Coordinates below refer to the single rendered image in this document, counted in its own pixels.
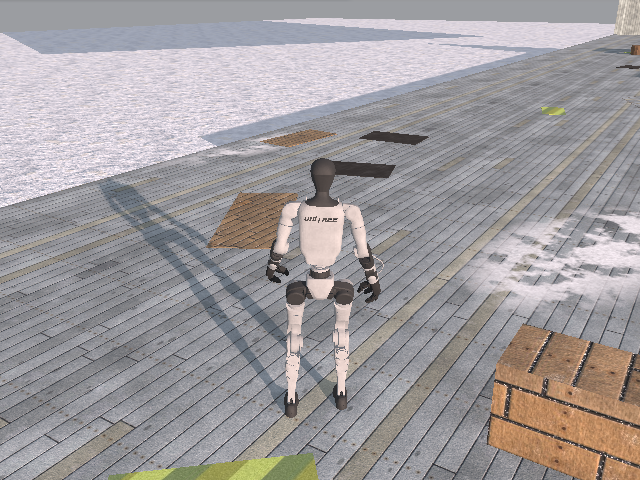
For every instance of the robot left forearm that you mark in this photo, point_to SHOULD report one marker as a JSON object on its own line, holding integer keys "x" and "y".
{"x": 274, "y": 258}

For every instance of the robot right upper arm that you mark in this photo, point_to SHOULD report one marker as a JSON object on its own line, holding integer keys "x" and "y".
{"x": 353, "y": 213}

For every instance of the humanoid robot head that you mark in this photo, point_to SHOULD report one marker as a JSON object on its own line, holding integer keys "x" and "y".
{"x": 322, "y": 173}

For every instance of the robot left upper arm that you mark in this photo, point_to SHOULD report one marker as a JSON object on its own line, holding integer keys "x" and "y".
{"x": 289, "y": 211}

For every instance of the right robot hand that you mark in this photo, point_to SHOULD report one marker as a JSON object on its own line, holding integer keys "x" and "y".
{"x": 371, "y": 287}

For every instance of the left robot hand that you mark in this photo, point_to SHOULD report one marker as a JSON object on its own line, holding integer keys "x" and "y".
{"x": 280, "y": 269}

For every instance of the robot right forearm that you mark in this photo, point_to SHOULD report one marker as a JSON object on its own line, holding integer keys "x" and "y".
{"x": 368, "y": 267}

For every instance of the right robot shin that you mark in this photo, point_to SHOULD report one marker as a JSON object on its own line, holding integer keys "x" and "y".
{"x": 341, "y": 357}

